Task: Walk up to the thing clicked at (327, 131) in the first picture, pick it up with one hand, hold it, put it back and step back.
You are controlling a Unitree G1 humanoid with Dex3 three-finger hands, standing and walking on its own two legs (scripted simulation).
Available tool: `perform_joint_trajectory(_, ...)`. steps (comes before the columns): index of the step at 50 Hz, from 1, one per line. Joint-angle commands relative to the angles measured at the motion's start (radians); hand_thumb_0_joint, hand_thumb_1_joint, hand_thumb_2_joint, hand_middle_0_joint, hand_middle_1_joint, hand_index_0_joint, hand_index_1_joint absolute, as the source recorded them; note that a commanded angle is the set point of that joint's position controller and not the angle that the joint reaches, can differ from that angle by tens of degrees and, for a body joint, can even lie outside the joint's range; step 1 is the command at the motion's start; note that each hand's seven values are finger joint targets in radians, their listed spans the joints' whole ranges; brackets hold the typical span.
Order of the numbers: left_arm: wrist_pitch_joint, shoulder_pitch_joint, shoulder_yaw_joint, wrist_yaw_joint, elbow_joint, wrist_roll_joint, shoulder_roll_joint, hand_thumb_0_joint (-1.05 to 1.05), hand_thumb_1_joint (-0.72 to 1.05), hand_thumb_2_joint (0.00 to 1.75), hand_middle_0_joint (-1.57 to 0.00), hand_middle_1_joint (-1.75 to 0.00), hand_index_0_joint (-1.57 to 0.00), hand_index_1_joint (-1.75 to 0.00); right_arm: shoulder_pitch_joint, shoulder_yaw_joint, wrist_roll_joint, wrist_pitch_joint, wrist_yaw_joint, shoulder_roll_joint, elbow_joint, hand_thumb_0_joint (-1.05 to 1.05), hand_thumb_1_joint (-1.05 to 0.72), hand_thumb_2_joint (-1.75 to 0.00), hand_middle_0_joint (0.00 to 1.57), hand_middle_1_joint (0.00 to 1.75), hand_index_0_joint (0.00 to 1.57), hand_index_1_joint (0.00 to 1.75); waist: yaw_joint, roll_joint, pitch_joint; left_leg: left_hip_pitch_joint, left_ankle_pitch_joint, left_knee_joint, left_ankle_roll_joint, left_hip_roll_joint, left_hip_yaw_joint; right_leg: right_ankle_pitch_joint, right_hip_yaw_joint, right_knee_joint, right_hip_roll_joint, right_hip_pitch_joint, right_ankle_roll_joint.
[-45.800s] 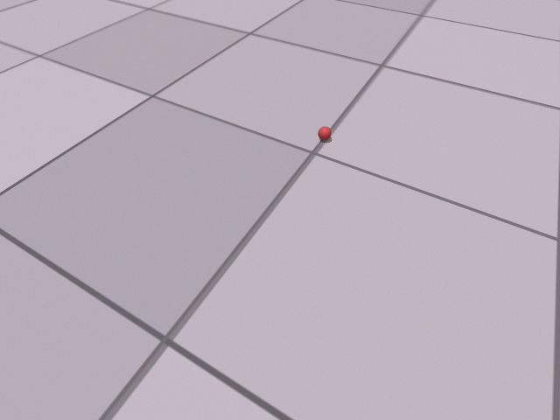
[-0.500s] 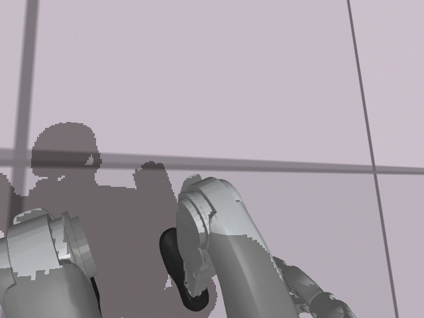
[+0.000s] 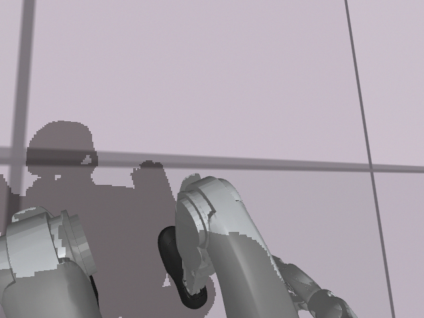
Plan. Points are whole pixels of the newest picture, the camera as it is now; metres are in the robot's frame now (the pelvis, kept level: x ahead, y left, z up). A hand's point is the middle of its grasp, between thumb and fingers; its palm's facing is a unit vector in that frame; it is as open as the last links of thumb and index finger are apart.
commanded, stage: open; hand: left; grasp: from above
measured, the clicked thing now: out of the picture +0.41 +0.40 -0.27
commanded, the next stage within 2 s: withdraw in 0.46 s
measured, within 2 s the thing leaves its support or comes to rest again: neither
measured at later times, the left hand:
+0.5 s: hand out of the picture +0.39 +0.39 -0.24, palm faces -0.42 -0.20 -0.89, open 13.9 cm
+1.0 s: hand out of the picture +0.40 +0.42 -0.11, palm faces -0.34 -0.10 -0.93, open 14.1 cm
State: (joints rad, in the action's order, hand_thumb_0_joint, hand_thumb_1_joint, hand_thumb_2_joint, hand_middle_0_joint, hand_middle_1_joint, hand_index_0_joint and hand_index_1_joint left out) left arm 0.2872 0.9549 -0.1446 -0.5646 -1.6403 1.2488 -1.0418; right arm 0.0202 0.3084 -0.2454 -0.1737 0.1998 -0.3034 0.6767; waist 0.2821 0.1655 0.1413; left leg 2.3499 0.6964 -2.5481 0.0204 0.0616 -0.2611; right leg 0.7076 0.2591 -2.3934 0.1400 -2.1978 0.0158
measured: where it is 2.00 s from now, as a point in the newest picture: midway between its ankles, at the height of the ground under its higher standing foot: (141, 300)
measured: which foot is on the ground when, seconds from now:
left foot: down 0.00-1.00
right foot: down 0.00-1.00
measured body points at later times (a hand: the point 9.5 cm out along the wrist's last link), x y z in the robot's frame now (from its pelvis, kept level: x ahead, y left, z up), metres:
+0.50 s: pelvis +0.00 +0.00 +0.00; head +0.25 +0.15 +0.34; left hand +0.41 +0.40 -0.19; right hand +0.11 -0.24 -0.07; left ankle +0.07 +0.13 -0.27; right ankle +0.10 -0.10 -0.27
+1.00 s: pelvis +0.00 +0.00 +0.03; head +0.21 +0.12 +0.41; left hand +0.41 +0.42 -0.06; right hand +0.14 -0.24 -0.07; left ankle +0.07 +0.13 -0.27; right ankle +0.10 -0.10 -0.27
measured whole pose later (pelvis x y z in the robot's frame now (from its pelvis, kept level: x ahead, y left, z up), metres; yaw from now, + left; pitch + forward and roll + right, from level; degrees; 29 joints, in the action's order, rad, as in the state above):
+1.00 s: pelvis +0.00 +0.00 +0.03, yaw +4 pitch +31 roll -12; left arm 0.16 0.82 -0.06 -0.30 -1.17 1.14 -0.86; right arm 0.09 0.13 -0.13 -0.08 0.21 -0.27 0.70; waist 0.16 0.04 -0.03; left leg 2.32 0.67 -2.43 0.03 0.05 -0.18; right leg 0.72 0.19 -2.32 0.11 -2.17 0.01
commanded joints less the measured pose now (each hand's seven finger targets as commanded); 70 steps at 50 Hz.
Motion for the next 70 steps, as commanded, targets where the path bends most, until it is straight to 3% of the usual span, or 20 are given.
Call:
perform_joint_trajectory(1,-0.006,0.206,0.013,-0.031,0.083,-0.011,-0.236,0.0,-0.36,0.83,-0.19,-0.91,-0.21,-0.9,0.155,-0.099,0.006,-0.002,-0.01,-0.321,0.0,0.0,-0.89,-0.9,0.2,0.3,0.2,0.3,0.023,-0.538,-0.598,-0.499,-0.174,0.27,-0.013,0.027,0.056,-0.255,0.036,0.206,0.019,0.256,-0.043)
perform_joint_trajectory(5,-0.001,0.245,-0.006,-0.028,0.15,-0.016,-0.261,0.0,-0.44,0.9,-0.14,-0.96,-0.15,-0.95,0.147,-0.103,0.008,-0.004,-0.012,-0.321,-0.014,0.0,-0.89,-0.9,0.2,0.3,0.2,0.3,0.011,-0.559,-0.672,-0.544,-0.208,0.262,-0.013,0.03,0.059,-0.284,0.032,0.211,0.021,0.291,-0.04)
perform_joint_trajectory(8,-0.007,0.202,0.008,-0.023,0.095,-0.015,-0.232,0.0,-0.48,0.93,-0.08,-1.01,-0.1,-0.99,0.161,-0.103,0.008,-0.004,-0.009,-0.322,-0.005,0.0,-0.89,-0.9,0.2,0.3,0.2,0.3,0.024,-0.526,-0.626,-0.513,-0.21,0.257,-0.009,0.029,0.062,-0.289,0.032,0.214,0.023,0.289,-0.037)
perform_joint_trajectory(9,-0.003,0.208,-0.02,-0.027,0.105,-0.016,-0.274,0.0,-0.48,0.94,-0.08,-1.02,-0.09,-1.01,0.162,-0.105,0.009,-0.002,-0.012,-0.334,-0.007,0.0,-0.89,-0.9,0.2,0.3,0.2,0.3,0.023,-0.533,-0.648,-0.52,-0.209,0.257,-0.009,0.029,0.059,-0.285,0.036,0.216,0.022,0.293,-0.036)
perform_joint_trajectory(11,0.001,0.23,0.004,-0.023,0.141,-0.017,-0.243,0.0,-0.51,0.95,-0.07,-1.03,-0.08,-1.02,0.165,-0.099,0.007,-0.001,-0.01,-0.317,0.003,0.0,-0.89,-0.9,0.2,0.3,0.2,0.3,0.011,-0.581,-0.654,-0.555,-0.233,0.275,-0.018,0.028,0.058,-0.297,0.035,0.204,0.02,0.289,-0.042)
perform_joint_trajectory(13,0.004,0.231,-0.013,-0.027,0.15,-0.018,-0.268,0.0,-0.5,0.95,-0.07,-1.04,-0.08,-1.02,0.159,-0.1,0.009,0.003,-0.01,-0.331,-0.003,0.0,-0.89,-0.9,0.2,0.3,0.2,0.3,0.009,-0.582,-0.668,-0.57,-0.234,0.28,-0.022,0.028,0.046,-0.291,0.046,0.196,0.015,0.274,-0.042)
perform_joint_trajectory(14,-0.005,0.18,-0.003,-0.024,0.069,-0.008,-0.246,0.0,-0.5,0.95,-0.06,-1.04,-0.08,-1.03,0.15,-0.103,0.01,0.001,-0.009,-0.33,-0.012,0.0,-0.89,-0.9,0.2,0.3,0.2,0.3,0.017,-0.557,-0.629,-0.546,-0.217,0.271,-0.017,0.029,0.051,-0.281,0.042,0.199,0.019,0.265,-0.042)
perform_joint_trajectory(15,0.001,0.205,0.011,-0.022,0.105,-0.011,-0.232,0.0,-0.5,0.95,-0.06,-1.03,-0.08,-1.02,0.154,-0.102,0.006,0.002,-0.008,-0.331,-0.005,0.0,-0.89,-0.9,0.2,0.3,0.2,0.3,0.027,-0.55,-0.623,-0.538,-0.215,0.274,-0.017,0.029,0.052,-0.282,0.045,0.203,0.021,0.267,-0.04)
perform_joint_trajectory(19,0.002,0.223,-0.005,-0.03,0.09,-0.005,-0.265,0.0,-0.5,0.96,-0.06,-1.03,-0.07,-1.02,0.158,-0.098,0.006,-0.001,-0.008,-0.334,-0.016,0.0,-0.88,-0.9,0.2,0.3,0.2,0.3,0.031,-0.528,-0.619,-0.506,-0.189,0.259,-0.008,0.026,0.063,-0.275,0.032,0.221,0.021,0.289,-0.037)
perform_joint_trajectory(26,0.004,0.202,-0.006,-0.036,0.092,-0.017,-0.265,0.0,-0.49,0.95,-0.06,-1.04,-0.08,-1.02,0.159,-0.093,0.007,-0.003,-0.011,-0.326,-0.001,0.0,-0.88,-0.9,0.2,0.3,0.2,0.3,0.013,-0.535,-0.647,-0.513,-0.217,0.258,-0.011,0.029,0.064,-0.292,0.032,0.215,0.022,0.306,-0.039)
perform_joint_trajectory(27,0.003,0.206,-0.001,-0.033,0.086,-0.011,-0.259,0.0,-0.48,0.94,-0.06,-1.04,-0.08,-1.02,0.162,-0.091,0.002,-0.002,-0.01,-0.331,-0.007,0.0,-0.88,-0.89,0.2,0.3,0.2,0.3,0.028,-0.527,-0.644,-0.516,-0.216,0.26,-0.01,0.028,0.059,-0.291,0.038,0.213,0.023,0.304,-0.038)
perform_joint_trajectory(31,0.001,0.241,-0.024,-0.033,0.181,-0.009,-0.304,0.0,-0.5,0.97,-0.06,-1.01,-0.08,-0.99,0.157,-0.097,0.006,-0.003,-0.011,-0.322,-0.004,0.0,-0.89,-0.9,0.2,0.3,0.2,0.3,-0.01,-0.607,-0.695,-0.567,-0.229,0.269,-0.018,0.028,0.067,-0.295,0.026,0.205,0.019,0.309,-0.045)
perform_joint_trajectory(36,-0.018,0.172,-0.066,0.006,0.319,-0.01,-0.323,0.0,-0.51,0.97,-0.06,-1.0,-0.07,-0.99,0.151,-0.136,0.022,0.007,-0.007,-0.316,-0.018,0.0,-0.9,-0.9,0.2,0.3,0.2,0.3,-0.062,-0.675,-0.788,-0.607,-0.267,0.287,-0.024,0.023,0.079,-0.312,0.017,0.198,0.014,0.304,-0.049)
perform_joint_trajectory(40,-0.052,0.117,-0.082,0.068,0.457,-0.052,-0.251,0.0,-0.51,0.97,-0.06,-0.99,-0.07,-0.98,0.169,-0.195,0.048,0.03,0.003,-0.289,-0.012,0.0,-0.89,-0.9,0.2,0.3,0.2,0.3,-0.111,-0.697,-0.851,-0.625,-0.284,0.319,-0.024,0.011,0.097,-0.31,-0.002,0.211,0.005,0.271,-0.052)
perform_joint_trajectory(47,-0.136,0.13,0.062,0.244,0.635,-0.13,-0.032,0.0,-0.51,0.98,-0.06,-0.99,-0.07,-0.98,0.267,-0.287,0.129,0.09,-0.002,-0.256,-0.001,0.0,-0.89,-0.9,0.2,0.3,0.2,0.3,-0.091,-0.541,-0.86,-0.625,-0.202,0.421,-0.003,0.001,0.111,-0.253,-0.047,0.334,-0.007,0.291,-0.051)
perform_joint_trajectory(53,-0.161,0.188,0.14,0.365,0.64,-0.174,0.054,0.0,-0.5,0.98,-0.07,-0.98,-0.07,-0.98,0.293,-0.297,0.166,0.141,-0.048,-0.224,-0.012,0.0,-0.89,-0.9,0.2,0.3,0.2,0.3,-0.067,-0.414,-0.767,-0.579,-0.134,0.481,0.013,-0.016,0.13,-0.192,-0.091,0.415,-0.016,0.317,-0.057)
perform_joint_trajectory(57,-0.143,0.182,0.133,0.399,0.558,-0.163,0.031,0.0,-0.5,0.99,-0.07,-1.0,-0.07,-0.99,0.288,-0.278,0.173,0.162,-0.086,-0.206,-0.03,0.0,-0.89,-0.9,0.2,0.3,0.2,0.3,-0.076,-0.329,-0.707,-0.525,-0.112,0.492,0.024,-0.026,0.153,-0.155,-0.113,0.455,-0.02,0.339,-0.056)
perform_joint_trajectory(61,-0.099,0.205,0.113,0.39,0.489,-0.126,-0.02,0.0,-0.51,0.99,-0.07,-1.0,-0.08,-1.0,0.273,-0.247,0.171,0.167,-0.108,-0.203,-0.038,0.0,-0.89,-0.9,0.2,0.3,0.2,0.3,-0.09,-0.352,-0.704,-0.523,-0.108,0.504,0.02,-0.03,0.156,-0.144,-0.112,0.433,-0.022,0.324,-0.061)
perform_joint_trajectory(65,-0.05,0.241,0.082,0.338,0.414,-0.094,-0.056,0.0,-0.51,0.99,-0.07,-1.0,-0.07,-1.0,0.272,-0.219,0.151,0.17,-0.111,-0.214,-0.041,0.0,-0.89,-0.9,0.2,0.3,0.2,0.3,-0.067,-0.366,-0.725,-0.525,-0.162,0.467,0.019,-0.032,0.163,-0.194,-0.106,0.409,-0.023,0.331,-0.057)
perform_joint_trajectory(70,0.003,0.273,0.012,0.274,0.361,-0.042,-0.167,0.0,-0.5,0.98,-0.07,-1.01,-0.08,-1.0,0.254,-0.203,0.121,0.172,-0.113,-0.236,-0.033,0.0,-0.89,-0.89,0.2,0.3,0.2,0.3,-0.085,-0.462,-0.762,-0.565,-0.126,0.447,0.003,-0.031,0.151,-0.136,-0.092,0.351,-0.024,0.275,-0.065)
